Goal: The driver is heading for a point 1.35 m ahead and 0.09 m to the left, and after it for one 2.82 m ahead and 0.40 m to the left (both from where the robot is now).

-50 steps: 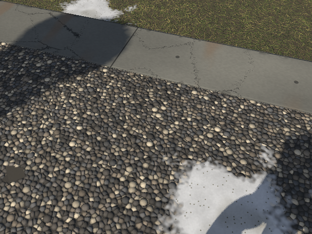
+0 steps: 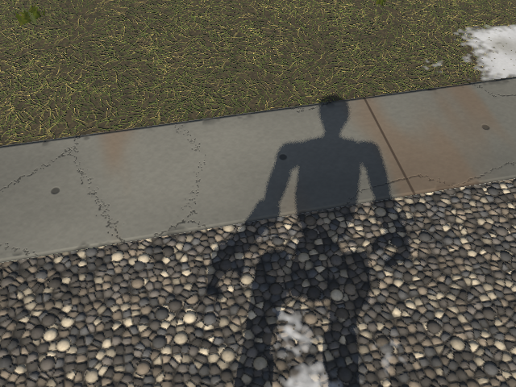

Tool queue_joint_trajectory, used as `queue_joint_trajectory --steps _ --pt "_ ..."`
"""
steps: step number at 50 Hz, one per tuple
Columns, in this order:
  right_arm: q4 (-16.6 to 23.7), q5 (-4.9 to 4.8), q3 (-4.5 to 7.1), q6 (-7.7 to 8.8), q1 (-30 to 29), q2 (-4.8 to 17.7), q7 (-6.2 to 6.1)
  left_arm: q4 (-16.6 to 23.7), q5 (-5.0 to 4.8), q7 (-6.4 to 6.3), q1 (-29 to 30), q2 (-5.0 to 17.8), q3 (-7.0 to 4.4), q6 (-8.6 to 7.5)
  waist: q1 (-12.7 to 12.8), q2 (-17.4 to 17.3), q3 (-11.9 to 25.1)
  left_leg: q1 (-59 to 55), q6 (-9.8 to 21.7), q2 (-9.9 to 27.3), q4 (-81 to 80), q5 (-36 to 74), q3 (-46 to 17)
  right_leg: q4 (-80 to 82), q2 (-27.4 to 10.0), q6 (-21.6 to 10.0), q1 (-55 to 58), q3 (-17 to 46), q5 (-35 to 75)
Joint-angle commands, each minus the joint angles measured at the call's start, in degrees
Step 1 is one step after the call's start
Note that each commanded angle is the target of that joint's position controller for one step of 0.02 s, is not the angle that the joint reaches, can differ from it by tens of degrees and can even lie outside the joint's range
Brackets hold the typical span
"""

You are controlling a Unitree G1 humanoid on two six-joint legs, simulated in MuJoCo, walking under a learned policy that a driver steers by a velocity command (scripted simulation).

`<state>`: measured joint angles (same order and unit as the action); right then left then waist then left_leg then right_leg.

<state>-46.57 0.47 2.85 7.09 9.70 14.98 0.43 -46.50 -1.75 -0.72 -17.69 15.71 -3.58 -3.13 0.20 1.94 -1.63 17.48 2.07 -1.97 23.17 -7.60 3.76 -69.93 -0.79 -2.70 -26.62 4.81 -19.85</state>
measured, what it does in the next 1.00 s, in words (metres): walks ahead: right foot, then left foot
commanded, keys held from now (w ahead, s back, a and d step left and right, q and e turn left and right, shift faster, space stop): w+e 0.08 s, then w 0.62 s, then w+q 0.30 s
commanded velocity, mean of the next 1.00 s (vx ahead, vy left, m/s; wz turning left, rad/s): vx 0.50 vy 0.00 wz -0.11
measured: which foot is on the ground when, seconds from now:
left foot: down 0.00-0.38, up 0.40-0.90, down 0.92-1.00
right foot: up 0.00-0.34, down 0.36-0.94, up 0.96-1.00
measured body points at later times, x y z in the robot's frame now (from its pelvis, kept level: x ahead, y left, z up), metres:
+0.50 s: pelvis +0.27 -0.09 +0.00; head +0.30 -0.11 +0.45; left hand +0.44 +0.15 -0.10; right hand +0.29 -0.37 -0.14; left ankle +0.20 +0.08 -0.64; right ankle +0.30 -0.18 -0.74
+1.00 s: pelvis +0.55 -0.07 -0.02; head +0.59 -0.06 +0.43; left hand +0.61 +0.21 -0.15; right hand +0.71 -0.34 -0.12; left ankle +0.65 +0.00 -0.74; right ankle +0.36 -0.19 -0.65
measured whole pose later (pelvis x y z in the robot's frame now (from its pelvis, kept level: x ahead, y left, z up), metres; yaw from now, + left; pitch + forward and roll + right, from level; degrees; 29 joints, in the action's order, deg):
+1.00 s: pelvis +0.55 -0.07 -0.02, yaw -2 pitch +2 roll -1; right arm -44.6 -1.1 3.2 4.6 6.8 15.8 2.9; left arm -48.3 -0.5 -0.4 -18.1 15.8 -3.0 -5.1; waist 0.8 0.3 -2.1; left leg 27.8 5.4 -3.3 34.3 -9.3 1.6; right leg -61.8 -0.3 0.0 -13.0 0.5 -25.9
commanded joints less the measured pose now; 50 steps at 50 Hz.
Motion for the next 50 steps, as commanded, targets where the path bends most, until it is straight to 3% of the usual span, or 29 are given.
queue_joint_trajectory --steps 1,5,9,12,14,16,17,18,19,20,21,22,23,24,25,28,31,35,39,41,43,44,45,46,47,48,49,50 --pt "1.42 -0.04 1.32 0.99 0.92 4.79 0.23 4.46 -0.23 0.27 -2.09 1.48 -0.65 0.35 0.34 -6.19 2.17 -7.97 9.51 16.20 -14.84 1.99 -14.09 0.13 -6.79 0.24 -9.69 1.77 3.57" --pt "-0.37 -0.16 2.34 1.10 3.12 7.68 0.19 7.95 0.61 0.36 3.21 1.48 -0.34 0.62 -0.38 -4.00 0.54 -9.34 10.97 17.18 -16.45 9.36 -7.72 8.22 -7.62 1.23 -15.27 2.26 10.99" --pt "-1.61 -0.79 2.24 0.21 5.15 8.95 0.24 10.04 0.81 1.76 10.34 0.50 0.61 -0.63 -2.57 -3.69 -0.75 -10.53 9.45 14.84 -15.89 11.28 -1.28 23.99 -5.86 0.71 -12.11 -1.58 20.73" --pt "-3.10 -1.80 2.36 -0.72 8.53 10.58 0.28 12.42 0.56 2.81 16.31 0.61 1.04 -0.94 -4.56 -4.32 -2.30 -13.60 8.80 16.19 -14.93 8.63 -0.99 31.04 -4.81 0.28 -10.63 -4.64 19.56" --pt "-4.25 -2.26 2.49 -1.56 10.03 11.37 0.27 13.89 0.46 3.22 18.08 1.66 0.86 -1.00 -4.35 -5.31 -2.80 -17.68 8.13 18.21 -12.96 10.48 -1.67 33.95 -3.96 -0.93 -10.61 -5.52 14.57" --pt "-4.69 -2.56 2.57 -2.43 9.42 12.30 0.08 13.90 0.75 3.36 15.22 3.54 0.03 -1.16 -1.37 -6.94 -0.67 -19.90 6.77 18.66 -7.13 22.10 -0.73 37.29 -1.47 -2.89 -4.33 -7.61 10.55" --pt "-4.77 -2.56 2.38 -2.85 8.54 12.24 -0.05 11.91 1.03 3.20 8.28 5.39 -1.18 -1.24 2.90 -6.70 3.48 -18.63 5.32 16.70 1.64 31.21 1.78 40.34 0.98 -4.28 6.00 -9.51 12.82" --pt "-4.46 -1.91 1.60 -2.86 9.13 10.41 -0.35 8.90 1.10 2.59 -1.57 8.98 -3.03 -1.06 6.95 -5.44 9.70 -11.71 3.25 13.85 14.14 31.41 4.12 39.27 1.01 -5.98 21.45 -8.10 14.84" --pt "-2.19 -0.20 0.02 -2.24 10.30 6.07 -0.33 7.58 1.64 1.51 -10.67 15.14 -4.60 -0.58 8.66 5.55 17.50 6.36 -0.04 8.68 36.09 9.43 6.02 39.98 -13.15 -11.44 40.42 12.49 14.56" --pt "-2.22 -0.99 -1.16 -0.56 14.18 2.79 0.22 7.75 1.43 1.72 -10.40 16.40 -4.24 -0.83 5.14 14.56 24.90 20.98 -1.44 0.56 51.43 -24.49 -3.00 50.62 -23.13 -19.33 49.03 38.82 9.45" --pt "-1.86 -2.81 0.46 0.38 10.18 8.73 0.65 7.90 1.50 2.13 -8.30 11.11 -2.80 -1.25 6.28 7.66 20.03 26.81 -0.63 4.22 55.52 -22.86 -8.34 51.82 -21.34 -16.79 45.43 34.16 8.90" --pt "-0.39 -3.54 0.49 0.69 5.93 8.77 0.78 8.16 1.53 2.19 -4.79 8.71 -2.05 -1.45 5.08 6.11 12.81 28.20 0.27 6.79 54.12 -18.23 -7.07 51.62 -18.81 -14.47 37.73 23.89 12.90" --pt "-0.41 -2.57 0.40 0.49 4.26 7.71 0.38 8.41 1.44 2.44 -0.53 7.03 -1.54 -1.60 2.87 1.08 8.84 25.76 0.22 9.20 50.03 -13.57 -6.66 52.78 -15.91 -12.70 29.61 17.36 17.24" --pt "-0.60 -1.62 0.83 -0.14 4.21 7.71 0.15 8.75 1.60 2.64 2.17 5.03 -1.02 -1.89 1.03 1.59 6.83 22.69 0.05 10.70 46.38 -10.69 -7.02 54.57 -13.83 -11.74 24.16 13.10 20.35" --pt "-1.04 -1.50 0.83 -1.00 5.70 6.94 0.28 8.72 1.82 2.71 3.49 4.24 -0.84 -2.15 -0.59 2.17 6.07 19.49 -0.14 11.38 44.86 -8.52 -7.33 56.73 -12.62 -11.47 20.63 10.78 20.81" --pt "-0.95 -1.08 0.66 -2.71 5.68 4.85 0.04 7.00 1.71 2.45 2.57 5.56 -1.33 -3.39 -2.05 1.06 3.93 19.41 -1.43 11.16 40.13 -3.90 -6.91 60.61 -11.97 -12.53 17.42 6.44 25.37" --pt "0.96 -0.51 0.55 -2.82 -0.17 4.23 -0.10 4.92 1.58 1.48 -0.24 6.18 -1.52 -3.19 -0.63 0.51 1.22 23.96 -2.53 10.86 30.57 4.21 -6.80 62.11 -11.18 -11.78 19.09 3.13 25.97" --pt "2.83 -0.89 -0.09 -2.10 -7.58 2.88 0.75 2.79 1.30 0.68 -3.02 7.53 -1.74 -2.65 2.12 1.31 -1.07 21.99 -2.25 8.53 16.56 14.10 -4.78 62.93 -9.79 -9.66 20.11 -0.56 21.67" --pt "4.81 -1.64 -0.43 -1.91 -12.18 3.14 2.02 0.08 1.26 0.42 -5.49 8.37 -2.13 -2.31 3.95 1.53 -2.94 23.40 -0.40 7.35 11.06 13.19 -4.29 61.65 -12.73 -8.68 26.86 -2.80 20.41" --pt "6.04 -1.80 -0.40 -1.83 -13.33 3.56 2.84 -0.87 1.15 0.19 -5.38 8.47 -2.33 -1.94 3.75 1.59 -3.28 24.40 1.41 6.77 9.82 8.99 -4.49 59.59 -14.45 -7.66 30.87 -3.82 23.18" --pt "6.53 -1.71 -0.03 -1.76 -11.87 4.53 3.43 -0.93 1.14 -0.11 -3.82 9.26 -2.60 -1.40 2.31 2.35 -1.69 20.72 3.29 4.91 9.14 4.00 -2.89 55.41 -14.88 -6.17 33.09 -5.80 34.08" --pt "6.11 -1.56 0.57 -1.84 -8.99 5.63 3.43 -0.67 1.28 -0.33 -2.86 9.95 -2.75 -1.08 0.70 3.30 0.89 15.46 4.29 2.86 9.34 2.03 -0.98 51.17 -14.36 -5.21 33.45 -7.05 44.52" --pt "4.50 -1.44 1.69 -1.97 -2.43 7.20 3.25 -0.30 1.39 -0.61 -1.66 10.12 -2.69 -0.54 -2.91 3.11 4.94 6.28 5.58 0.12 8.19 2.46 1.18 42.39 -12.51 -3.73 32.25 -9.51 53.59" --pt "2.16 -1.48 3.36 -2.19 6.45 10.27 2.73 0.48 1.77 -1.11 -2.00 9.40 -2.26 -0.24 -6.41 1.13 10.15 -7.62 7.32 -0.37 8.18 4.18 -0.84 29.50 -9.78 -1.65 25.50 -11.80 52.41" --pt "1.80 -0.97 5.14 -2.48 14.07 16.69 1.95 2.71 2.76 -0.92 -6.54 5.32 -0.74 -1.05 -6.16 -10.31 17.88 -29.79 15.57 13.59 7.55 2.40 -24.69 6.73 -3.51 2.25 3.84 -12.64 30.04" --pt "1.76 -1.98 4.52 -2.39 14.35 15.70 2.24 2.66 2.69 -0.03 -7.64 2.03 0.73 -2.96 -4.48 -17.03 24.02 -40.40 22.44 21.61 -4.20 -6.71 -50.94 -7.20 5.61 4.11 -11.76 -3.41 -11.04" --pt "2.08 -1.80 3.56 -2.34 12.86 12.20 2.13 3.77 0.64 0.84 -3.10 6.96 -0.38 -4.71 -6.20 -12.66 19.45 -37.88 19.13 20.22 -6.20 -11.17 -46.75 -10.78 1.60 2.40 -18.08 2.69 -9.31" --pt "3.10 -1.59 3.09 -2.32 9.73 10.10 1.84 5.31 -0.34 1.00 1.84 7.68 -0.33 -5.56 -5.67 -8.40 12.85 -30.08 16.70 18.02 -6.23 -8.56 -38.29 -8.57 -1.03 1.24 -19.12 1.55 -4.79"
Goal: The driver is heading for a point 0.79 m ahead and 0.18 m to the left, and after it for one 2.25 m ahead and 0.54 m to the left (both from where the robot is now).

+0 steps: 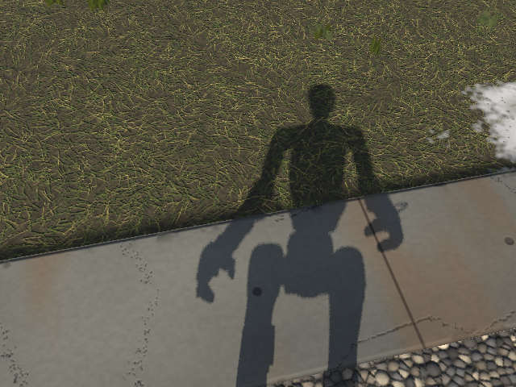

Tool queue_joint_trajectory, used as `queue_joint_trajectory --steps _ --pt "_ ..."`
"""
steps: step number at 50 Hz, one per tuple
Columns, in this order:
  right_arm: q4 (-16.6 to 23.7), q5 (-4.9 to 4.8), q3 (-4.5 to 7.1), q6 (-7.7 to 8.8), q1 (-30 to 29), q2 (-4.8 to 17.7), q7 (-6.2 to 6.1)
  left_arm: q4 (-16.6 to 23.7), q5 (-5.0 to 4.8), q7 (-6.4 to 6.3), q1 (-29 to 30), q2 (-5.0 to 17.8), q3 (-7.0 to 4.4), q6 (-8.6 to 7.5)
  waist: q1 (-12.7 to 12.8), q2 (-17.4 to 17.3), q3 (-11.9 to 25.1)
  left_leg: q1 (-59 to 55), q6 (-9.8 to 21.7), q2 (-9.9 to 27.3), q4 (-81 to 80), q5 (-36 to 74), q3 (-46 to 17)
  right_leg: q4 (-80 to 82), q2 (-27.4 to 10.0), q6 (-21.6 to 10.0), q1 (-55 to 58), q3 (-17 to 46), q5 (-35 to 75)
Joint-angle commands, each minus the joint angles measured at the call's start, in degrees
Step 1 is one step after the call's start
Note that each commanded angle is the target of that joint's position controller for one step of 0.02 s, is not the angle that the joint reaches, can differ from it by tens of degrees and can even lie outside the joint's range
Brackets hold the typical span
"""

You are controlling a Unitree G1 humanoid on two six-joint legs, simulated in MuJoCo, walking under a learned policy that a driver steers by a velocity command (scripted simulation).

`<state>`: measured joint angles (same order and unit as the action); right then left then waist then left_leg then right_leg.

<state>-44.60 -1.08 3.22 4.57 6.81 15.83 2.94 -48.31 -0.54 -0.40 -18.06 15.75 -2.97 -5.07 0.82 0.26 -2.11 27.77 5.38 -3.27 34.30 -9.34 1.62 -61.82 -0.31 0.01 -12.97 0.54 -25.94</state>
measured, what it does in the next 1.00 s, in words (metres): walks ahead, turning left: right foot, then left foot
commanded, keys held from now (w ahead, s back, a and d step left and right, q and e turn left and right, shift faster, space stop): w+q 0.98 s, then w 0.02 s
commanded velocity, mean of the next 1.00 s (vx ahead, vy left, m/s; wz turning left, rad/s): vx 0.50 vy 0.00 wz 0.55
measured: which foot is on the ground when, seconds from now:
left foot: down 0.00-0.46, up 0.48-0.94, down 0.96-1.00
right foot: up 0.00-0.40, down 0.42-0.96, up 0.98-1.00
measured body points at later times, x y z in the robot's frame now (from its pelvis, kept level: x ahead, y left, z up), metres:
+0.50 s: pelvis +0.29 -0.02 +0.01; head +0.32 -0.01 +0.46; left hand +0.42 +0.25 -0.08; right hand +0.39 -0.27 -0.12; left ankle +0.11 +0.07 -0.66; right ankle +0.38 -0.12 -0.72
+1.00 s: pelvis +0.54 +0.11 +0.00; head +0.55 +0.12 +0.44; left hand +0.37 +0.30 -0.15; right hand +0.83 +0.00 -0.10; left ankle +0.57 +0.23 -0.72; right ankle +0.40 -0.12 -0.69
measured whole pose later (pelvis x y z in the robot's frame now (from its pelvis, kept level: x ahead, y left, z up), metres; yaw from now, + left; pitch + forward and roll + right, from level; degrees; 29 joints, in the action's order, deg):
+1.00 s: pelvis +0.54 +0.11 +0.00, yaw +35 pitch +2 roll +0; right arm -44.2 2.4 2.4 4.9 6.2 15.0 3.0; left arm -54.8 6.5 1.7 -24.9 14.2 -0.9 -6.0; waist 1.9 0.4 0.3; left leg 27.9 6.4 -3.4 35.8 -10.3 1.7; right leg -34.6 -7.2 2.5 5.5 -14.6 -27.4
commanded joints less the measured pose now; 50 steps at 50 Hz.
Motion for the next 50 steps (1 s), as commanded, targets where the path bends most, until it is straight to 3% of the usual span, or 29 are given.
queue_joint_trajectory --steps 1,2,3,6,11,14,15,16,17,19,21,22,23,24,25,26,27,28,29,31,33,35,39,43,45,47,48,49,50 --pt "2.06 0.21 2.30 0.19 9.02 8.00 -0.74 7.62 -0.62 0.30 4.44 7.25 -0.97 -3.88 -4.06 -1.27 8.31 -30.93 11.98 17.10 -18.20 -0.88 -29.96 -11.32 -3.84 -1.66 -30.77 5.01 5.14" --pt "3.02 0.65 1.72 0.25 6.58 6.26 -0.87 7.78 0.66 -0.20 4.92 7.87 -1.59 -3.45 -2.10 -0.55 6.41 -24.42 10.99 15.26 -19.37 4.65 -25.96 -6.58 -5.62 -1.38 -26.69 4.95 7.43" --pt "3.77 1.01 1.53 0.16 5.50 5.89 -1.01 8.08 1.14 -0.29 4.33 7.43 -1.75 -2.74 -0.62 -1.73 5.59 -20.38 11.06 13.92 -20.72 7.50 -24.49 -4.45 -6.10 -0.91 -23.73 4.97 8.44" --pt "4.07 0.61 2.13 0.41 6.76 7.57 -1.81 9.02 1.60 -0.67 4.23 5.31 -1.49 -1.10 0.34 -2.90 4.43 -15.01 11.92 12.14 -22.68 13.83 -19.96 2.38 -5.75 1.43 -22.42 3.50 11.75" --pt "3.32 -0.31 2.61 -0.33 11.44 8.71 -3.25 12.20 1.31 -0.43 15.00 2.96 -0.68 -1.25 -3.45 -4.37 2.64 -13.23 7.85 7.96 -21.40 11.35 -15.72 22.84 -2.31 2.99 -20.48 2.70 28.79" --pt "2.76 -0.54 2.62 -1.01 14.23 8.76 -3.61 13.57 0.51 0.47 19.71 3.25 -0.66 -1.83 -5.32 -5.38 2.44 -14.91 7.07 8.66 -19.14 8.64 -18.47 29.48 -0.16 2.90 -17.68 2.73 31.47" --pt "0.31 8.26 0.76 1.10 18.83 5.35 0.70 11.79 6.77 2.41 14.94 -2.51 2.96 0.07 -3.97 -6.97 3.16 -17.82 10.33 10.79 -18.64 8.13 -20.91 27.34 -2.15 3.07 -18.38 2.73 30.02" --pt "0.20 7.25 1.65 2.00 18.75 6.04 2.59 12.04 6.61 2.82 15.97 -0.10 2.36 1.18 -4.08 -5.56 0.67 -20.85 10.42 13.02 -17.70 9.44 -23.08 27.85 -3.46 2.51 -21.14 4.01 26.35" --pt "0.56 5.69 1.96 2.39 17.68 7.42 3.27 12.79 5.58 2.58 18.05 2.83 1.99 1.69 -3.86 -4.36 0.62 -22.85 9.70 13.52 -16.60 10.23 -23.85 29.36 -3.56 1.82 -21.70 3.77 24.48" --pt "0.38 4.57 2.18 2.32 16.67 8.93 3.09 13.40 3.88 1.33 19.59 5.40 1.89 1.20 -3.29 -3.87 1.33 -26.07 8.81 14.85 -15.12 15.06 -25.82 31.95 -2.76 -0.12 -18.34 2.15 21.41" --pt "-0.18 5.40 1.94 1.97 15.46 9.02 2.71 11.75 1.97 0.34 13.59 7.50 1.29 -0.30 0.18 -2.80 4.95 -21.86 4.95 10.20 -8.36 25.51 -24.27 34.80 -0.75 -3.86 -0.97 -0.28 26.82" --pt "0.40 5.70 0.72 2.40 14.83 5.63 2.78 9.65 1.78 0.02 3.84 8.78 0.90 -1.43 4.19 1.68 13.49 -14.80 1.15 4.08 4.69 24.59 -20.23 31.32 -5.28 -10.02 16.31 3.04 31.11" --pt "1.63 7.13 -1.59 3.89 23.63 -1.52 2.50 7.22 2.28 -0.01 -8.45 11.10 0.67 -1.60 4.36 17.41 29.60 6.31 -4.18 -7.66 23.64 -5.62 -13.96 34.34 -21.36 -26.37 46.85 27.48 36.37" --pt "1.86 5.55 -0.73 4.19 16.87 2.15 3.21 4.81 4.01 0.01 -14.19 8.39 1.31 -1.33 8.75 11.55 21.59 20.82 -4.03 -5.92 38.17 -24.62 -11.69 42.26 -25.05 -23.97 44.81 38.16 25.29" --pt "2.43 4.64 -0.06 3.79 11.69 3.24 2.33 4.30 3.70 0.22 -9.97 8.31 0.80 -1.84 6.72 5.24 8.02 24.94 -2.57 -0.50 43.14 -19.05 -10.80 44.71 -24.05 -17.97 31.03 30.96 16.04" --pt "1.19 4.53 -0.06 3.31 11.11 3.54 0.83 5.10 3.29 0.09 -3.55 4.47 1.90 -1.71 3.69 3.76 2.65 21.63 -1.78 4.43 41.76 -12.70 -9.19 47.60 -21.78 -15.14 18.76 22.67 12.00" --pt "0.33 5.43 -0.36 2.75 12.52 2.86 0.16 5.52 2.78 -0.11 -0.78 0.33 3.23 -1.48 1.53 4.94 3.91 15.80 -1.26 7.22 36.87 -8.23 -9.68 50.61 -19.64 -14.37 13.31 17.85 15.55" --pt "0.42 6.27 -0.98 2.21 10.54 1.57 0.41 5.99 3.01 -0.63 1.35 -1.84 3.81 -1.56 0.84 4.42 2.78 13.02 -1.77 8.52 35.03 -6.70 -8.92 52.65 -18.43 -13.89 10.29 14.16 20.68" --pt "0.69 6.27 -1.36 1.67 9.42 0.03 0.77 6.00 3.28 -1.22 2.43 -1.63 3.70 -1.65 0.09 4.22 3.61 11.59 -2.28 8.89 32.70 -7.21 -8.13 54.18 -17.42 -13.33 10.20 10.62 23.25" --pt "1.08 5.00 -1.90 1.41 6.75 -1.35 1.92 5.06 4.09 -1.81 2.06 1.12 2.45 -2.48 0.42 3.72 2.47 12.59 -3.46 9.69 26.80 -3.32 -6.04 55.88 -15.68 -13.24 9.81 3.10 27.40" --pt "1.51 4.49 -2.44 1.23 4.03 -2.00 3.10 3.40 5.26 -1.59 -0.51 3.15 1.56 -3.00 1.27 2.95 1.65 13.73 -4.21 9.95 19.83 3.67 -3.72 56.54 -15.07 -13.83 10.02 -2.38 34.15" --pt "2.13 4.37 -2.80 0.66 1.72 -2.24 3.64 1.54 5.49 -0.74 -3.32 3.79 1.19 -2.98 1.82 2.60 0.65 13.20 -3.86 9.46 13.93 9.01 -2.15 56.62 -15.16 -14.10 9.84 -6.14 40.60" --pt "3.33 4.36 -2.29 -0.73 -1.19 -0.33 3.39 -0.58 5.76 0.83 -3.83 4.48 1.17 -3.35 0.57 4.02 -0.76 10.02 -1.74 8.05 8.14 14.47 -2.00 54.76 -15.49 -12.42 10.67 -11.38 46.47" --pt "4.52 4.39 -1.59 -0.95 -5.09 1.03 2.72 -3.05 5.35 0.84 -6.88 6.76 0.38 -2.57 1.05 3.75 -2.36 10.18 -0.44 5.91 2.89 8.69 -0.54 51.78 -16.88 -10.93 19.57 -13.43 49.94" --pt "4.85 4.10 -0.93 -0.67 -5.33 2.25 2.30 -4.11 5.37 0.69 -8.58 8.89 -0.49 -1.82 0.43 4.83 -2.07 6.85 0.32 3.08 0.94 3.04 1.57 47.55 -17.50 -10.53 23.41 -14.79 61.20" --pt "3.97 2.96 0.46 0.36 -0.82 5.00 1.29 -4.02 5.49 0.58 -7.72 10.95 -1.25 -1.25 -2.76 4.94 0.23 -3.57 2.64 -1.81 -3.09 4.59 4.74 38.38 -16.54 -8.82 21.93 -17.38 72.57" --pt "2.22 2.74 2.00 1.11 5.67 7.81 0.04 -4.28 6.68 1.13 -9.27 10.26 -0.93 -1.36 -4.45 4.03 4.74 -17.74 5.19 -3.80 -0.64 8.49 3.68 28.21 -14.47 -6.60 14.17 -17.96 71.31" --pt "-0.78 2.88 3.21 0.88 18.56 9.98 -1.81 -2.82 8.32 1.83 -14.00 4.23 1.26 -1.98 -5.76 -3.10 18.34 -48.37 14.91 3.63 5.53 15.09 -11.00 10.29 -10.71 -0.56 -7.73 -16.23 54.31" --pt "-5.11 3.98 3.02 0.25 29.79 11.09 -2.42 -2.47 8.29 4.80 -12.71 0.62 3.33 -2.24 -10.39 -7.50 26.22 -63.37 22.58 16.83 -7.15 13.23 -36.32 -2.44 -1.17 1.86 -21.84 -9.56 -3.08"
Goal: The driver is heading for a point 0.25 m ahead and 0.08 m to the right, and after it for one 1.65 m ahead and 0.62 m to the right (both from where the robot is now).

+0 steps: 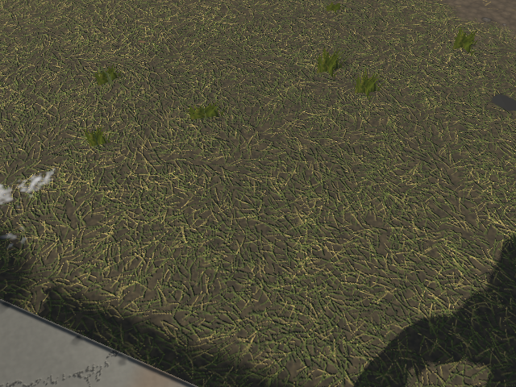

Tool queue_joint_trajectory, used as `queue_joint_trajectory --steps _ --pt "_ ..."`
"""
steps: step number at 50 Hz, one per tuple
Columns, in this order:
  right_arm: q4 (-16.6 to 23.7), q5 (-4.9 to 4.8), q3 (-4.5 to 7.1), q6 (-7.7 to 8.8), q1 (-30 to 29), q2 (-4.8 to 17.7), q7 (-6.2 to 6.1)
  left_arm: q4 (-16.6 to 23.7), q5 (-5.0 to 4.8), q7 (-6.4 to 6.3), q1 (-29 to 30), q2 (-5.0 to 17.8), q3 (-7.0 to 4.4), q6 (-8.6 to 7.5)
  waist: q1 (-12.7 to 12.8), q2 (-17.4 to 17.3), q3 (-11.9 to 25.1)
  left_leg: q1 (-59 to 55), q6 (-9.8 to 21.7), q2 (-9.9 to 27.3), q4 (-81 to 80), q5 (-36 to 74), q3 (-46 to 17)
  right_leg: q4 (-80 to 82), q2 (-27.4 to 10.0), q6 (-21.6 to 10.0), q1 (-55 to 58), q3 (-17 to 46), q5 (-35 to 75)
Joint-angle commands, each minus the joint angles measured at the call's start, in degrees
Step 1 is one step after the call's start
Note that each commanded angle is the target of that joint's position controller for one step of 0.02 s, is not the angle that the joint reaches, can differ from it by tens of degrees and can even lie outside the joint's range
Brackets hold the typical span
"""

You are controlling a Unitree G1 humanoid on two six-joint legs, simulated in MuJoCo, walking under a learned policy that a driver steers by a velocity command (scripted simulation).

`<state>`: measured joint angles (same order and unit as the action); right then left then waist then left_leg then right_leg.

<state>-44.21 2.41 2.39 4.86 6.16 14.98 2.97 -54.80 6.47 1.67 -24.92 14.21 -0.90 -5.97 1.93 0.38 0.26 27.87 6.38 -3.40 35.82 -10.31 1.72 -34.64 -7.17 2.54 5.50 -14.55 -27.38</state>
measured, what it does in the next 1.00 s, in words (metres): goes down, turning right: right foot 0.15 m lower, then left foot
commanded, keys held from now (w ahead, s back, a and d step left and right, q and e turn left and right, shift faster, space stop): w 0.04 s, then w+e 0.96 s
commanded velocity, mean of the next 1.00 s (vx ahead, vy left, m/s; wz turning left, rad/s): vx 0.50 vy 0.00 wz -0.31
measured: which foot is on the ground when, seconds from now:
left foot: down 0.00-0.62, up 0.64-0.98, down 1.00-1.00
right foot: up 0.00-0.58, down 0.60-1.00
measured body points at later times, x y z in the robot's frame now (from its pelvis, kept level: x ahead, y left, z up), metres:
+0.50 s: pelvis +0.30 -0.04 -0.03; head +0.32 -0.06 +0.41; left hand +0.52 +0.13 -0.14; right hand +0.16 -0.23 -0.18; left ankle +0.10 +0.08 -0.72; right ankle +0.50 -0.20 -0.74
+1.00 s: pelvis +0.67 -0.13 -0.14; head +0.68 -0.12 +0.31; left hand +0.81 +0.12 -0.28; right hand +0.80 -0.44 -0.19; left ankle +0.87 -0.07 -0.86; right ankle +0.52 -0.21 -0.86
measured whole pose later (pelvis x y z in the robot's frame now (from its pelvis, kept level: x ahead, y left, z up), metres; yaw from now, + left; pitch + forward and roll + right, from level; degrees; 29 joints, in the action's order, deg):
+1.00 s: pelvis +0.67 -0.13 -0.14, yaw -25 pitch +2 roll -3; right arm -38.6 -0.7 2.0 6.0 0.8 14.7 -1.3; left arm -51.1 -1.8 -1.7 -20.3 15.0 -4.0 -3.1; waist 3.7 -2.1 2.4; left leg 32.0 -3.0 2.7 31.8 1.2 -5.7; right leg -30.7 5.7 -1.3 -7.7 8.0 -24.8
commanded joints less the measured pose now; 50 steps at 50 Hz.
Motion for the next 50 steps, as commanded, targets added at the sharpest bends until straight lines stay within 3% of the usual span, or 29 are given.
queue_joint_trajectory --steps 1,2,3,5,7,11,13,16,17,19,21,22,23,27,29,30,31,32,33,34,35,37,38,39,40,42,44,46,50 --pt "-8.30 1.62 4.22 1.04 35.02 10.93 -2.08 7.13 -2.78 3.70 9.74 4.33 0.15 -1.12 -17.23 -0.91 11.00 -57.84 15.93 17.81 -16.34 4.97 -38.86 -37.91 7.31 -2.66 -52.78 15.95 -3.31" --pt "-7.80 0.54 4.82 2.03 28.40 11.88 -2.11 9.03 -3.67 3.02 15.47 5.10 -0.11 -1.43 -14.81 -2.57 0.70 -45.55 12.95 17.49 -18.37 1.12 -34.18 -40.41 3.52 -3.70 -57.22 19.25 -0.35" --pt "-7.68 -0.34 3.47 2.42 23.00 7.68 -1.93 8.81 -2.13 1.64 13.21 6.91 -0.67 -1.39 -10.38 -4.11 0.70 -35.22 12.22 16.27 -19.31 1.74 -29.76 -37.88 1.20 -4.82 -51.17 20.30 2.31" --pt "-6.29 -0.65 0.56 2.25 15.19 0.45 -1.29 7.28 -0.86 0.39 8.62 3.58 0.08 -0.44 -2.82 -3.51 -1.89 -15.26 10.48 15.22 -23.36 3.07 -22.27 -32.70 -1.98 -6.19 -39.29 19.56 6.31" --pt "-4.77 0.11 0.07 2.42 12.35 0.11 -1.36 6.38 -1.59 0.45 7.12 1.62 0.44 1.03 -0.89 -2.87 -2.49 -7.24 9.68 14.16 -27.60 0.70 -18.10 -28.91 -1.31 -5.64 -36.70 17.54 9.82" --pt "-5.35 2.26 0.50 2.92 15.58 4.15 -0.74 8.88 -1.84 1.54 16.21 0.16 0.90 1.03 -3.31 -2.13 -1.34 -3.55 7.52 10.71 -26.85 14.06 -6.67 -12.09 1.05 -4.51 -32.14 12.85 27.17" --pt "-5.70 4.03 0.52 2.29 17.38 5.03 -0.23 7.90 -0.93 2.99 11.62 0.55 0.67 0.43 -1.85 -4.03 -0.65 -2.11 6.99 11.33 -22.00 15.45 -4.78 -19.89 2.44 -4.50 -27.83 14.29 36.31" --pt "-6.74 2.28 -0.68 2.66 22.67 2.68 -1.92 11.33 -1.06 2.40 20.29 3.52 -0.42 -0.76 -6.09 -2.54 -3.31 -23.78 6.73 13.95 -17.09 12.99 -7.48 -11.40 1.21 -5.42 -46.99 16.13 37.31" --pt "-11.47 2.17 -1.16 2.86 30.67 0.95 -3.49 12.97 -2.17 1.79 25.34 2.26 0.20 -0.83 -9.46 -2.29 -6.25 -41.54 5.28 18.65 -12.92 9.71 -12.04 -4.18 -3.14 -5.21 -65.01 24.35 41.29" --pt "-14.96 1.78 -1.72 1.92 40.15 -1.36 -4.66 13.26 -2.17 1.44 29.29 -0.90 0.88 -0.59 -13.68 -1.65 -7.97 -56.03 5.33 20.13 -10.33 9.03 -13.00 4.32 -3.03 -4.27 -78.46 22.29 43.19" --pt "-13.08 2.73 -2.46 1.21 33.66 -0.91 -3.14 12.03 -2.58 2.64 29.12 -2.54 1.69 0.64 -11.68 -0.26 -8.07 -31.90 3.61 13.39 -11.32 2.87 -3.85 11.33 -2.04 -6.20 -52.95 16.07 59.52" --pt "-12.85 4.02 -2.85 0.82 31.64 -0.15 -1.81 12.36 -2.69 3.04 27.44 -3.09 1.83 1.40 -10.00 -2.40 -8.28 -18.13 4.31 12.74 -13.61 -1.44 -2.77 5.59 -0.77 -6.52 -39.09 14.44 63.18" --pt "-12.41 3.71 -3.06 1.00 29.72 -0.63 -1.25 12.77 -2.47 3.13 26.98 -1.35 1.46 1.93 -8.62 -1.23 -10.11 -13.11 4.10 13.22 -13.53 -4.19 -2.62 2.94 -0.79 -6.75 -35.32 14.76 61.08" --pt "-14.63 0.93 -3.15 1.72 33.57 1.65 -3.94 12.66 -0.31 2.01 29.11 2.58 0.50 3.26 -10.13 2.49 -12.11 -30.66 -0.33 11.83 -6.72 3.66 -1.78 14.32 -1.49 -6.56 -39.09 13.92 48.24" --pt "-14.40 1.99 -2.45 0.59 33.50 5.08 -3.31 8.29 -1.69 0.98 18.28 5.00 -0.96 2.95 -6.10 4.15 -6.20 -31.55 -1.89 9.95 4.36 18.00 0.64 15.83 2.19 -5.51 -23.35 10.27 47.20" --pt "-14.56 4.48 -2.52 -0.06 33.52 6.55 -1.51 4.80 -3.54 0.29 5.49 9.61 -3.28 1.97 -1.13 4.43 -0.66 -22.07 -4.16 8.67 14.62 21.29 2.69 10.12 3.82 -7.22 -2.18 8.61 52.41" --pt "-13.33 -2.93 -0.85 0.11 26.24 4.52 -3.26 3.02 -11.58 0.20 -2.46 15.05 -5.90 2.96 6.28 9.46 -1.73 3.99 -6.46 5.68 42.80 15.09 4.15 -3.23 2.26 -10.13 13.69 11.12 70.91" --pt "-12.76 -4.69 -4.01 1.90 34.72 -1.97 -2.56 1.04 -9.70 0.48 -12.13 15.86 -5.01 2.32 6.69 25.39 21.46 23.16 -9.96 0.52 78.98 -34.87 0.52 -10.92 -13.23 -24.34 41.31 32.54 86.50" --pt "-10.79 -6.67 -2.82 4.31 32.72 3.80 -2.11 -0.15 -10.20 1.25 -16.24 12.33 -4.90 2.94 10.68 14.58 35.05 25.68 -10.12 2.21 81.21 -33.61 -8.32 -2.39 -15.56 -30.00 45.34 44.46 63.22" --pt "-5.50 -8.35 -2.49 4.95 23.38 3.92 -2.91 -0.13 -9.37 0.88 -12.95 12.60 -5.32 3.63 9.93 11.25 32.21 31.26 -9.43 4.81 76.83 -29.15 -7.57 6.69 -15.67 -29.24 40.67 50.12 35.96" --pt "-1.34 -7.16 -2.63 4.70 14.04 2.46 -4.34 1.09 -8.71 -0.21 -5.42 9.77 -4.62 4.33 7.66 1.96 20.33 34.60 -9.35 6.13 74.56 -24.23 -4.06 14.71 -13.66 -26.31 26.16 50.81 25.34" --pt "1.21 -4.33 -1.93 3.19 14.20 1.95 -5.88 4.23 -6.92 -1.45 6.02 9.74 -3.54 3.39 -1.13 -6.45 10.06 28.65 -10.45 8.49 74.38 -23.57 -4.67 16.37 -15.24 -26.98 -2.59 50.09 31.75" --pt "-0.01 -3.84 -1.71 2.14 17.28 1.00 -5.54 6.24 -5.86 -0.85 11.22 8.99 -3.01 2.98 -5.89 -8.35 5.37 23.16 -8.95 11.52 66.23 -20.94 -7.24 18.00 -14.20 -24.85 -17.03 45.12 25.62" --pt "0.59 -4.48 -1.36 1.24 15.85 0.51 -5.61 7.34 -6.21 -0.75 16.97 6.76 -2.26 2.13 -8.35 -2.66 -2.40 20.78 -8.21 13.27 54.70 -14.69 -8.24 21.96 -10.34 -20.93 -30.20 38.42 21.27" --pt "2.86 -3.56 -1.01 0.96 12.26 1.30 -6.08 9.33 -6.84 -1.31 21.00 8.72 -2.59 1.22 -9.24 0.34 -9.05 10.82 -9.22 12.57 35.11 -8.06 -6.47 26.03 -2.90 -17.76 -45.09 29.17 22.49" --pt "2.03 -0.77 0.05 1.87 8.98 1.92 -6.07 9.39 -6.22 -2.86 16.94 9.36 -3.21 0.69 -6.50 -0.65 -3.16 -8.86 -11.40 7.39 14.20 15.16 -2.30 20.75 6.01 -15.70 -50.71 20.23 25.49" --pt "4.36 -2.55 -0.05 1.64 3.22 0.90 -5.36 7.50 -7.98 -3.40 10.80 10.89 -3.90 0.78 -3.94 4.22 0.20 -10.48 -12.68 5.74 4.84 24.01 -4.67 21.92 1.94 -16.78 -41.04 24.53 24.15" --pt "6.74 -3.66 0.79 0.92 -2.15 4.30 -5.05 6.41 -9.20 -3.85 9.27 9.61 -4.42 1.19 -2.55 5.08 -2.71 -6.13 -11.57 6.56 -3.15 22.36 -7.39 19.18 0.86 -15.15 -32.69 28.75 17.81" --pt "5.87 -2.99 2.98 1.45 3.94 6.86 -3.93 6.52 -7.85 -3.52 4.54 6.05 -4.64 3.24 -4.75 3.34 1.03 -11.47 -6.98 5.55 -4.08 5.41 -5.35 4.43 1.89 -11.50 -23.60 33.61 13.27"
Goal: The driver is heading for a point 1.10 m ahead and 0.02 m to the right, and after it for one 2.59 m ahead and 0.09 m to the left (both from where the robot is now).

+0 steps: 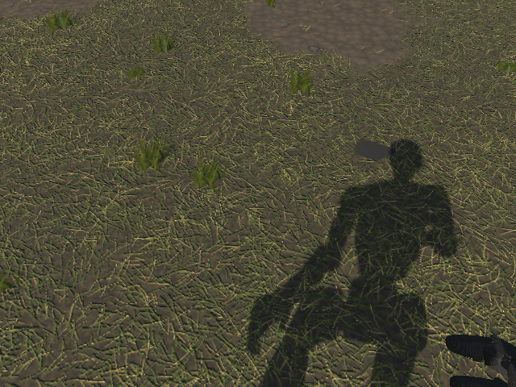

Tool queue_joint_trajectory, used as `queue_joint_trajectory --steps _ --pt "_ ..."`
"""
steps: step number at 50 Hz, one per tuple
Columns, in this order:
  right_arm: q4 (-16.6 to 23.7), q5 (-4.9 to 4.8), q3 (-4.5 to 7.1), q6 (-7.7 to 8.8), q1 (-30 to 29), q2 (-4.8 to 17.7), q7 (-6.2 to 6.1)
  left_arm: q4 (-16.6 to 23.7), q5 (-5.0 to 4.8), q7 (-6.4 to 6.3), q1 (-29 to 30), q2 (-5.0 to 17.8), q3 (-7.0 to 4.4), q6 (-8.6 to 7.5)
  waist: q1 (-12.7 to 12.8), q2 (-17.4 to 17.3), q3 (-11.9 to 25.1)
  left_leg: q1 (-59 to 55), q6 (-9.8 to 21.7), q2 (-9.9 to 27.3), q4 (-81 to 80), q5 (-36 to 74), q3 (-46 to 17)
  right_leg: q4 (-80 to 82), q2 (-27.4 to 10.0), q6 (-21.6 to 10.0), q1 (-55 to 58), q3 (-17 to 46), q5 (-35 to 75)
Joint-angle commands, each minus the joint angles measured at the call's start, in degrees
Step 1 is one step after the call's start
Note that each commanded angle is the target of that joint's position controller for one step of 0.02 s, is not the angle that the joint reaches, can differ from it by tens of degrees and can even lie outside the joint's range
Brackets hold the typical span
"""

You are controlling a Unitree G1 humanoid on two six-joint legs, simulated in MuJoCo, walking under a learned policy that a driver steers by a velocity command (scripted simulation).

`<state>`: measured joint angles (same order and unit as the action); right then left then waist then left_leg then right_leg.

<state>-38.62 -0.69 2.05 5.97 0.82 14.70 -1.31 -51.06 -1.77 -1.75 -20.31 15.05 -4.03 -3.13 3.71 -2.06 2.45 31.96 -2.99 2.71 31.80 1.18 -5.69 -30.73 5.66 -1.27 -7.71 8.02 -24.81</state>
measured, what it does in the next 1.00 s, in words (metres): walks ahead: right foot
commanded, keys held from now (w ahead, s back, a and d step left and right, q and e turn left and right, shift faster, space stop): w+e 0.20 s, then w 0.80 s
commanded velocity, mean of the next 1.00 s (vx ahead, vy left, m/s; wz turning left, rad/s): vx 0.50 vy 0.00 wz -0.25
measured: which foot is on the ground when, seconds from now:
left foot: down 0.00-0.54, up 0.56-1.00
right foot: down 0.00-0.02, up 0.04-0.50, down 0.52-1.00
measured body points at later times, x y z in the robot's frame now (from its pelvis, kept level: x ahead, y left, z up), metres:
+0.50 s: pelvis +0.26 -0.03 +0.01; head +0.29 -0.03 +0.46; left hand +0.53 +0.14 -0.08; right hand +0.17 -0.29 -0.12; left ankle +0.15 +0.14 -0.72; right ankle +0.35 -0.16 -0.71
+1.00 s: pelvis +0.53 -0.08 +0.01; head +0.56 -0.09 +0.46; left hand +0.54 +0.19 -0.13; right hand +0.71 -0.35 -0.08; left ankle +0.72 +0.00 -0.71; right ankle +0.35 -0.16 -0.72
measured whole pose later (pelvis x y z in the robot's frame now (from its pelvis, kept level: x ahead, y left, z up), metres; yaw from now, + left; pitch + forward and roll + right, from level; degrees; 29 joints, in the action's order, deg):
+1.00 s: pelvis +0.53 -0.08 +0.01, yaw -12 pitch +3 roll -2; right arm -46.8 -1.1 2.7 4.8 -1.2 13.0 2.2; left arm -56.5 -1.2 -0.5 -23.6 13.6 -4.4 -3.7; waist 4.7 -1.9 -0.6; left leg 32.8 3.6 2.7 29.4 0.4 0.9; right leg -14.1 1.9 -0.6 4.9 -2.1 -21.6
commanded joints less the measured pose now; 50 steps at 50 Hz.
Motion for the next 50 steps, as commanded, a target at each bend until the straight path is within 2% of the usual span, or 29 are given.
queue_joint_trajectory --steps 1,2,3,4,5,6,8,9,12,15,18,21,23,24,25,26,27,28,29,30,31,32,33,36,38,41,46,48,50 --pt "-0.71 0.66 4.08 0.90 16.32 9.39 0.42 3.23 1.11 0.44 -2.74 0.89 -0.17 0.33 -8.61 -1.04 5.17 -28.77 5.53 5.92 0.86 -6.35 -3.36 -15.52 -5.87 -5.52 -16.19 6.16 5.81" --pt "-2.89 1.25 5.76 0.65 23.61 15.79 0.92 5.12 -0.51 0.94 -10.32 -3.01 1.18 -0.74 -6.71 -22.64 14.47 -47.79 15.72 21.15 -8.60 -21.77 -32.31 -38.40 1.72 -2.27 -34.31 -1.40 -9.48" --pt "-2.54 0.97 4.98 0.87 24.85 11.65 1.29 5.25 -1.00 1.12 -6.44 3.08 0.21 -1.02 -8.73 -17.66 14.51 -48.70 16.30 22.31 -14.69 -39.12 -44.60 -47.61 -1.76 -2.08 -42.88 1.86 -8.71" --pt "-1.78 1.00 4.15 0.83 21.81 8.80 0.98 6.72 -0.74 0.89 1.38 6.95 -1.11 -0.59 -10.28 -9.85 7.67 -42.73 13.83 20.09 -15.30 -40.52 -37.01 -50.54 -3.90 -2.15 -45.98 1.25 -2.77" --pt "-1.62 1.45 3.64 0.28 17.63 7.86 0.72 8.01 0.06 0.62 5.90 7.18 -1.38 0.03 -9.24 -4.31 3.41 -34.94 12.19 17.68 -14.97 -31.07 -27.40 -48.64 -6.52 -1.87 -44.20 -0.84 2.45" --pt "-2.00 1.79 3.39 -0.03 13.86 6.60 0.62 8.70 0.71 0.75 7.14 6.77 -1.59 0.28 -7.10 -4.70 0.84 -28.25 12.27 15.69 -14.98 -21.99 -20.78 -44.65 -8.54 -1.44 -41.32 -0.80 5.75" --pt "-2.76 1.55 2.94 0.00 10.54 4.10 0.72 8.52 0.30 1.24 5.13 5.10 -2.01 1.42 -3.83 -6.76 -0.24 -20.69 10.70 11.86 -17.87 -14.94 -11.02 -39.39 -10.53 -0.96 -34.15 -1.35 7.69" --pt "-3.30 1.26 3.11 0.21 10.91 4.38 0.72 8.67 0.19 1.30 5.11 4.10 -1.85 1.82 -3.57 -5.96 0.10 -20.28 11.22 11.87 -19.23 -11.66 -8.21 -38.09 -10.35 -0.80 -33.41 -2.35 8.94" --pt "-5.92 0.97 4.03 0.82 15.00 6.09 0.42 10.19 1.30 1.24 8.53 1.94 -1.34 1.98 -4.15 -1.96 0.25 -23.21 13.68 14.02 -21.07 -2.41 -4.09 -29.67 -10.44 -0.57 -35.45 -1.19 13.07" --pt "-7.81 0.52 4.46 0.44 16.44 6.95 0.00 10.54 1.23 1.95 11.97 0.80 -0.83 1.33 -4.64 -1.73 0.44 -25.44 13.17 13.15 -22.13 -1.30 1.48 -19.10 -9.81 -0.54 -33.67 -2.32 19.89" --pt "-9.79 -0.59 4.70 -0.11 18.08 7.67 -0.16 11.63 1.11 3.01 17.84 0.23 -0.26 0.65 -6.17 -2.67 -2.23 -24.74 12.14 11.66 -22.09 -3.61 5.75 -9.83 -8.95 -0.19 -29.61 -6.35 24.19" --pt "-11.94 -1.05 5.10 -0.71 20.45 8.85 0.25 12.60 0.80 3.63 21.71 0.78 -0.09 0.13 -7.30 -3.85 -4.96 -26.96 11.93 13.04 -21.02 -4.44 5.44 -4.56 -8.50 -1.26 -27.58 -8.70 20.22" --pt "-13.09 -1.44 5.47 -1.26 20.53 10.00 0.40 12.78 0.72 3.85 21.94 1.80 -0.39 -0.21 -6.44 -4.86 -5.31 -28.95 11.36 14.26 -18.22 -0.39 5.37 -1.52 -7.40 -2.93 -24.55 -10.41 15.88" --pt "-13.39 -1.68 5.45 -1.50 19.48 10.47 0.39 11.84 0.90 3.89 18.70 2.64 -0.96 -0.38 -3.93 -5.03 -3.87 -28.63 10.52 13.65 -14.04 7.33 6.58 1.48 -5.74 -4.14 -18.40 -12.05 16.66" --pt "-13.91 -1.69 5.10 -1.62 19.43 9.81 0.43 9.33 1.09 3.62 12.00 4.63 -2.27 -0.36 -0.68 -4.04 0.05 -27.07 9.26 11.41 -5.82 17.20 9.09 3.49 -3.57 -5.56 -7.86 -13.57 18.09" --pt "-13.62 -0.99 4.40 -1.56 19.03 8.33 0.35 6.60 1.21 3.17 1.79 8.45 -4.02 -0.35 3.71 -1.54 6.40 -18.86 6.83 8.84 7.85 14.70 11.88 1.96 -7.60 -8.10 8.10 -7.55 19.68" --pt "-11.07 0.31 2.14 -0.47 21.99 2.48 0.88 5.08 1.74 2.66 -5.63 15.75 -5.45 -0.30 3.58 13.01 13.31 5.10 2.58 0.32 32.70 -11.75 13.30 5.77 -23.78 -17.38 29.38 19.27 14.66" --pt "-12.01 -0.30 2.29 1.29 21.61 3.51 1.30 4.48 1.19 2.62 -8.00 12.88 -4.34 -0.41 3.76 14.52 18.71 12.27 2.98 -2.34 42.49 -33.94 2.81 13.39 -28.32 -20.31 30.89 34.08 11.90" --pt "-10.63 -1.87 3.43 2.09 17.06 7.19 1.64 4.98 1.32 2.66 -3.43 9.59 -3.18 -0.71 3.03 11.73 11.62 17.57 4.25 1.06 45.59 -30.38 1.52 13.03 -25.83 -17.38 26.08 24.92 12.98" --pt "-10.02 -1.83 3.33 2.24 13.79 7.26 1.41 5.91 1.21 2.67 1.40 7.08 -2.47 -0.81 1.60 9.56 7.15 16.29 5.04 3.68 43.09 -24.77 2.62 13.64 -23.10 -15.05 18.08 16.87 15.94" --pt "-10.11 -0.79 3.52 2.00 12.09 6.91 0.93 6.40 1.45 2.88 5.30 5.05 -1.85 -0.94 -0.12 7.07 3.58 13.74 4.94 5.30 39.17 -20.66 2.90 15.58 -20.83 -13.73 10.68 11.80 19.36" --pt "-10.32 -0.30 3.81 1.30 12.35 6.56 0.63 6.44 1.81 3.01 7.53 3.20 -1.36 -1.26 -2.12 7.50 1.77 9.97 4.88 6.59 35.88 -17.87 2.40 17.44 -18.98 -12.68 5.45 8.23 22.61" --pt "-10.55 -0.37 3.66 0.53 13.23 5.29 0.65 6.05 1.97 3.04 7.85 2.65 -1.26 -1.52 -3.37 8.12 1.27 7.25 4.74 6.85 34.22 -16.03 2.33 19.10 -18.32 -12.56 2.58 6.52 23.79" --pt "-9.84 0.02 3.35 -0.88 11.27 3.45 0.48 4.00 1.57 2.51 5.43 4.43 -1.65 -2.39 -4.30 5.62 -1.19 8.40 3.46 6.53 27.14 -11.08 3.08 21.53 -18.11 -13.09 0.40 2.41 31.16" --pt "-8.45 0.45 2.85 -0.98 6.86 2.49 0.64 2.70 1.37 1.92 3.83 5.22 -1.72 -2.37 -3.57 4.99 -2.68 9.47 2.98 5.98 18.87 -5.00 3.28 21.93 -17.58 -12.36 0.43 -0.11 33.40" --pt "-7.14 0.03 2.02 -0.92 0.86 1.29 1.63 1.18 1.06 1.57 1.62 5.98 -1.72 -2.25 -1.84 5.71 -4.07 5.79 3.41 3.75 7.61 3.99 4.94 22.75 -15.94 -10.66 -0.55 -3.80 30.46" --pt "-4.58 -0.59 1.67 -0.68 -6.73 2.63 3.13 -2.63 0.43 1.26 -3.55 6.92 -1.94 -1.70 0.14 5.51 -7.09 6.09 5.30 2.05 -0.63 3.44 4.99 21.20 -19.22 -9.81 7.12 -3.36 27.86" --pt "-4.05 -0.58 1.88 -0.38 -6.66 3.79 3.68 -3.47 0.42 0.98 -3.48 7.80 -2.26 -1.14 -0.88 5.83 -6.52 4.76 6.74 1.42 -2.39 -0.63 5.24 18.52 -20.66 -8.87 11.16 -3.22 32.41" --pt "-5.48 -0.34 2.93 -0.22 -0.88 6.01 3.71 -3.38 0.55 0.83 -1.43 8.89 -2.54 -0.56 -4.49 7.21 -2.57 -5.19 8.34 -1.56 -3.10 -4.40 8.01 11.37 -19.70 -7.35 12.23 -4.60 47.98"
